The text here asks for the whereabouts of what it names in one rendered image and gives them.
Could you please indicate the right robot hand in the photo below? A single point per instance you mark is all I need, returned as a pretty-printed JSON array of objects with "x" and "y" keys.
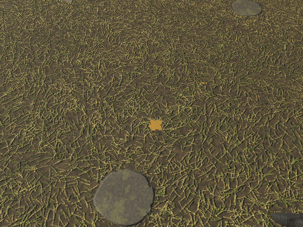
[{"x": 288, "y": 219}]

